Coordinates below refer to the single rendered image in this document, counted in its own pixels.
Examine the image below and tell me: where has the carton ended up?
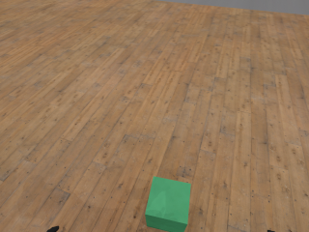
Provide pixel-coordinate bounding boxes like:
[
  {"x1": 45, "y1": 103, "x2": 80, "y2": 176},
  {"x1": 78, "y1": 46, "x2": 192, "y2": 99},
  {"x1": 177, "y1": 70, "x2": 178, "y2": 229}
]
[{"x1": 145, "y1": 176, "x2": 191, "y2": 232}]

